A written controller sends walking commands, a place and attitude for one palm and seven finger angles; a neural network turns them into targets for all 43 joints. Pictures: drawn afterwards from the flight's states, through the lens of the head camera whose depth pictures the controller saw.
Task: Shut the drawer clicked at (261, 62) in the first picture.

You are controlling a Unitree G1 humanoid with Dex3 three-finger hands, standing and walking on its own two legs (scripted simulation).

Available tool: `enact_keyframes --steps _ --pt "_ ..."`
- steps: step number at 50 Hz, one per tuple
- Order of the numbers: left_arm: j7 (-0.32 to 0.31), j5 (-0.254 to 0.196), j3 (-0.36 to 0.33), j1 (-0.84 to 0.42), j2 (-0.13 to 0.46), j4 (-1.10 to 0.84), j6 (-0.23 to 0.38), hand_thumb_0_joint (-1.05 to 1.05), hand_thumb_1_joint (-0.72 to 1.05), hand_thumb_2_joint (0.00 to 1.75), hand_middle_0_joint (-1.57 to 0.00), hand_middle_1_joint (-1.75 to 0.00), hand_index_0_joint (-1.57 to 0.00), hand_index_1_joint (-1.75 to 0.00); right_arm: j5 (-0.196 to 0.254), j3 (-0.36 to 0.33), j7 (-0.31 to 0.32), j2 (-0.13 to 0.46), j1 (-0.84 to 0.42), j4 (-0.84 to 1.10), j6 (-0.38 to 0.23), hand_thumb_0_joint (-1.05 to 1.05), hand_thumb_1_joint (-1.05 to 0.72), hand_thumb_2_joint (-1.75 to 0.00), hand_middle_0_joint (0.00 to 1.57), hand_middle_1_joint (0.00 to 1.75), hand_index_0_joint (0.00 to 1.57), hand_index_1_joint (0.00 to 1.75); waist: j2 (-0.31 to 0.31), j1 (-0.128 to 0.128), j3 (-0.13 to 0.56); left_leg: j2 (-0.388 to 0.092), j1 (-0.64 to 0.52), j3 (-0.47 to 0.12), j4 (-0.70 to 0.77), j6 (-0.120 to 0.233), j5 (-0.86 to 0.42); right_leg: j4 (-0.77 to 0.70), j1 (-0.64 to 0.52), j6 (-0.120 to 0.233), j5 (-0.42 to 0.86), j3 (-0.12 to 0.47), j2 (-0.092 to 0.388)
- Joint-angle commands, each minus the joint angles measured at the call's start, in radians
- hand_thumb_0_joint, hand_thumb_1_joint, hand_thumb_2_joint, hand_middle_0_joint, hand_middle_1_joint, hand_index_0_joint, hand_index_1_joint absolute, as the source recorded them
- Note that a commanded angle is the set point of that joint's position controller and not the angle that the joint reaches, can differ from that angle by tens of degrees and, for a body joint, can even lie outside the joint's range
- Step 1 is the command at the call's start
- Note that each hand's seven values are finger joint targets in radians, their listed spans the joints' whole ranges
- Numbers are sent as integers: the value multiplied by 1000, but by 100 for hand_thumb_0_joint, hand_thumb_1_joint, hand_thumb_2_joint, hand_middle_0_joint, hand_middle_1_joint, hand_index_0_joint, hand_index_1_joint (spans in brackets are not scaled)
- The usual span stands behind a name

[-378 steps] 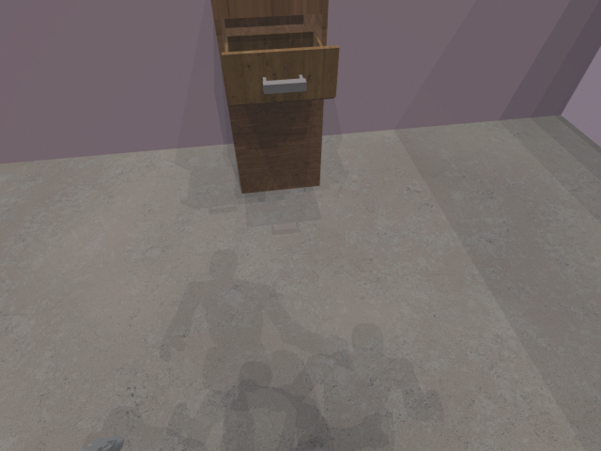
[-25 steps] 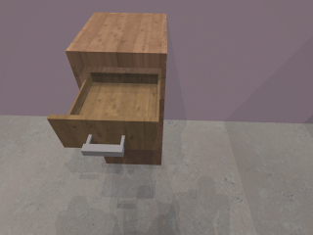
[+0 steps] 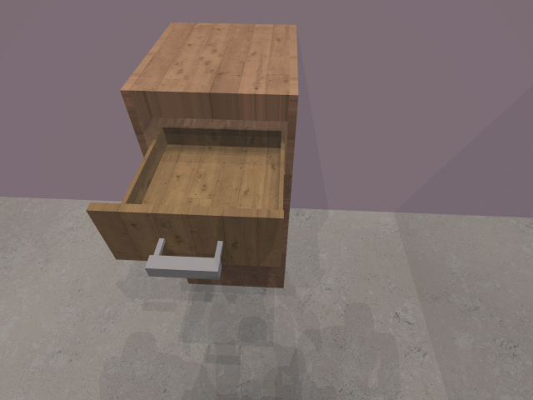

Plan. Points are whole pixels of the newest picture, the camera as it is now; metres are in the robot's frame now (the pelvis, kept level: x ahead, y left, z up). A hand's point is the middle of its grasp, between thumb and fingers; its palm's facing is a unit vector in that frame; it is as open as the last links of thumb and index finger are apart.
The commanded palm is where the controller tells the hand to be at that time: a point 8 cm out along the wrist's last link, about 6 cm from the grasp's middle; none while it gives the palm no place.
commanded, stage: look again from close up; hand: left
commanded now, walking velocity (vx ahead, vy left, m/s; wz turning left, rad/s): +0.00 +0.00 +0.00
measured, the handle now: (187, 256) +0.37 +0.18 -0.04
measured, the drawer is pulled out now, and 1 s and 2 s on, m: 0.30 0.30 0.30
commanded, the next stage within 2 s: shuffle to correct the standing spot in 0.18 s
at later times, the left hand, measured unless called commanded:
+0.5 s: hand out of the picture -0.03 +0.20 -0.17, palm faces -0.03 -0.98 -0.19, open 7.3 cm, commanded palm none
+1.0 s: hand out of the picture +0.04 +0.16 -0.18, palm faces +0.04 -0.99 -0.12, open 7.3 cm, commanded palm none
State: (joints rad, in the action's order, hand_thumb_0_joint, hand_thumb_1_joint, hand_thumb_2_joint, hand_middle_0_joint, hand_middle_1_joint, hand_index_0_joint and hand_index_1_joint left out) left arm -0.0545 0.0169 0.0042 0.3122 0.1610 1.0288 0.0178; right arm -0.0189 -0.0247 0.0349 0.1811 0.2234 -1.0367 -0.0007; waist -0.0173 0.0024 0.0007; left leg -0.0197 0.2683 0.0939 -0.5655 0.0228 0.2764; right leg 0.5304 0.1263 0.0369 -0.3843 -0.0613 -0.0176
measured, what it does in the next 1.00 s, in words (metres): steps on the spot: left foot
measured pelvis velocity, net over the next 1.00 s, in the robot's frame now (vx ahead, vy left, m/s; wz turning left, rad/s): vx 0.09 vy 0.02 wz -0.03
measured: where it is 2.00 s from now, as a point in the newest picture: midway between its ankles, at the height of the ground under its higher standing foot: outside the picture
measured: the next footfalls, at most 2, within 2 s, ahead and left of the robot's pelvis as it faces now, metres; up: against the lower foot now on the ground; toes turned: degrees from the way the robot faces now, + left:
left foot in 0.94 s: +0.12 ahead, +0.10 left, +0.00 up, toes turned +4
right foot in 1.22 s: +0.11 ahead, -0.10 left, +0.00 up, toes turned -1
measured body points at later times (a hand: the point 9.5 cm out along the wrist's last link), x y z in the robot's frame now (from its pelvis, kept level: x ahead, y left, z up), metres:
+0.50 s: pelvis +0.00 +0.03 +0.00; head +0.01 +0.02 +0.45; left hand -0.02 +0.25 -0.15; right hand +0.00 -0.21 -0.16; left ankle +0.02 +0.10 -0.73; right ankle -0.06 -0.09 -0.73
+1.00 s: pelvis +0.09 +0.02 -0.01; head +0.11 +0.02 +0.44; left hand +0.03 +0.21 -0.17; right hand +0.14 -0.21 -0.16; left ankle +0.13 +0.12 -0.73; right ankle -0.02 -0.08 -0.72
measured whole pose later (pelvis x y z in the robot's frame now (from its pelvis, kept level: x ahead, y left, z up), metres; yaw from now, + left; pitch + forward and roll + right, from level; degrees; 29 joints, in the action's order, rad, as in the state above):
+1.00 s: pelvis +0.09 +0.02 -0.01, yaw -2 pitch -1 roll +1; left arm -0.04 0.01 0.00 0.38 0.09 1.12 0.00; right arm -0.02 -0.02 0.04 0.16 0.19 -1.06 -0.03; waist 0.02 0.02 -0.06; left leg -0.03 0.33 0.13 -0.62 0.04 0.25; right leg 0.65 0.12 0.00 -0.49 -0.10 0.04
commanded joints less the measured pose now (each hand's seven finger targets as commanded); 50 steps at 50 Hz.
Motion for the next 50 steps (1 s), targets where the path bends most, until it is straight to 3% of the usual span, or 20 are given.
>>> enact_keyframes --steps 1,9,14,18,22,26,29,30,31,32,33,35,37,42,45,46,47,48,49,50 --pt "-5 1 -23 74 110 -42 4 0 90 90 -20 -30 -20 -30 1 -9 -4 89 50 34 -5 0 -90 -90 20 30 20 30 21 -6 -63 -92 -80 -102 82 23 -305 -95 102 0 382 110 118" --pt "2 0 -19 61 110 -39 -1 0 90 90 -20 -30 -20 -30 1 -3 -7 102 9 35 -10 0 -90 -90 20 30 20 30 2 -3 -13 -96 -125 -112 117 31 -311 -110 79 -8 311 114 116" --pt "5 1 -15 62 99 -24 -4 0 90 90 -20 -30 -20 -30 4 0 -9 100 7 19 -9 0 -90 -90 20 30 20 30 30 -2 -51 -93 -110 -118 158 30 -221 -137 93 -14 246 114 117" --pt "17 9 -16 75 82 -4 -14 0 90 90 -20 -30 -20 -30 -2 -6 -11 117 38 -5 0 0 -90 -90 20 30 20 30 11 -8 -77 -120 -84 -163 251 46 149 -117 130 -10 -18 71 84" --pt "32 18 -18 93 70 -2 -24 0 90 90 -20 -30 -20 -30 -4 -25 -7 161 78 -13 4 0 -90 -90 20 30 20 30 -69 -11 -123 -216 -58 -287 368 96 359 24 205 -15 -60 -1 45" --pt "47 18 -24 86 47 -10 -27 0 90 90 -20 -30 -20 -30 -10 -33 2 172 128 -19 -9 0 -90 -90 20 30 20 30 -63 -21 -81 -291 -104 -344 360 163 253 160 272 -9 -87 5 65" --pt "54 15 -29 123 25 6 -19 0 90 90 -20 -30 -20 -30 -9 -28 5 160 106 -21 -14 0 -90 -90 20 30 20 30 -24 9 -48 -257 -34 -242 288 133 165 14 137 -5 -12 -10 62" --pt "52 15 -34 156 30 19 -16 0 90 90 -20 -30 -20 -30 -4 -25 4 141 90 -19 -14 0 -90 -90 20 30 20 30 8 29 -56 -210 46 -176 229 96 176 -84 41 0 49 3 67" --pt "46 15 -40 196 56 34 -8 0 90 90 -20 -30 -20 -30 1 -16 2 101 74 -12 -15 0 -90 -90 20 30 20 30 105 46 -59 -119 163 -88 106 54 178 -181 -52 31 7 122 136" --pt "35 12 -50 231 118 50 -4 0 90 90 -20 -30 -20 -30 7 0 -7 43 51 8 -15 0 -90 -90 20 30 20 30 280 59 -88 -13 299 37 -57 11 182 -289 -121 95 -28 294 270" --pt "25 4 -54 257 135 55 3 0 90 90 -20 -30 -20 -30 0 -4 -12 53 -8 28 -15 0 -90 -90 20 30 20 30 272 78 -108 -14 337 34 -240 8 260 -343 -90 169 -3 401 371" --pt "15 7 -48 210 88 54 16 0 90 90 -20 -30 -20 -30 -3 -15 -18 48 -12 24 -11 0 -90 -90 20 30 20 30 147 39 -171 -45 400 -44 -443 16 209 -336 -50 190 129 328 356" --pt "13 10 -45 182 80 52 23 0 90 90 -20 -30 -20 -30 -1 -15 -24 27 2 16 -12 0 -90 -90 20 30 20 30 67 17 -165 -56 400 -40 -462 7 185 -297 -69 190 303 233 336" --pt "20 14 -44 152 80 60 26 0 90 90 -20 -30 -20 -30 4 -5 -29 -22 8 23 -20 0 -90 -90 20 30 20 30 120 6 -112 -32 210 38 -188 -4 93 -216 -38 135 591 78 259" --pt "16 -2 -32 123 55 64 17 0 90 90 -20 -30 -20 -30 2 7 -8 -17 126 -36 -30 0 -90 -90 20 30 20 30 92 -41 -33 3 -70 40 74 -10 -240 -18 0 44 779 3 174" --pt "13 -4 -30 140 44 60 14 0 90 90 -20 -30 -20 -30 -2 -4 1 34 186 -52 -37 0 -90 -90 20 30 20 30 38 -50 35 -66 -208 -32 75 15 -545 81 47 -1 683 -12 142" --pt "9 -11 -22 164 18 51 10 0 90 90 -20 -30 -20 -30 2 -16 9 101 221 -52 -41 0 -90 -90 20 30 20 30 -63 -43 98 -223 -330 -183 45 94 -880 140 154 -45 392 -31 97" --pt "2 -13 -19 181 -6 46 0 0 90 90 -20 -30 -20 -30 9 -22 13 134 211 -49 -32 0 -90 -90 20 30 20 30 -161 -28 93 -330 -292 -256 89 177 -1073 204 151 -59 -47 -22 62" --pt "-1 -6 -22 172 2 37 -13 0 90 90 -20 -30 -20 -30 9 -20 16 139 161 -39 -22 0 -90 -90 20 30 20 30 -158 -15 25 -334 -196 -245 143 198 -1007 244 144 -52 -216 9 61" --pt "-1 -4 -22 151 3 40 -25 0 90 90 -20 -30 -20 -30 6 -16 22 127 111 -32 -18 0 -90 -90 20 30 20 30 -180 -5 -32 -324 -125 -261 175 194 -931 262 163 -50 -217 19 72"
